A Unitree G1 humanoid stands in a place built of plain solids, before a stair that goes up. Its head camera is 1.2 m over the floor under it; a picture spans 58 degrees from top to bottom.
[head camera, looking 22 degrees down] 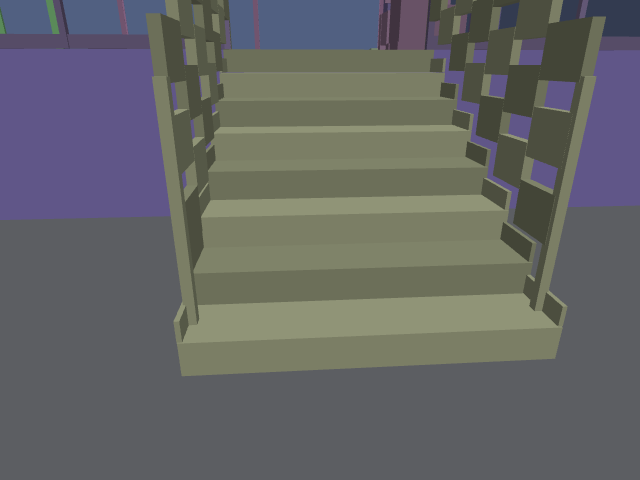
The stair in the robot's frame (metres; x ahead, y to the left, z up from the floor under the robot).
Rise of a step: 0.16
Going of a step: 0.30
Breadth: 1.62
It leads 4 degrees to the left of straight ahead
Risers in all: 8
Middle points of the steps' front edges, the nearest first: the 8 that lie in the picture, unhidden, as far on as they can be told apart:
1.51 -0.23 0.16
1.81 -0.21 0.33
2.11 -0.19 0.49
2.41 -0.17 0.66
2.71 -0.14 0.82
3.01 -0.12 0.98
3.31 -0.10 1.15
3.61 -0.08 1.31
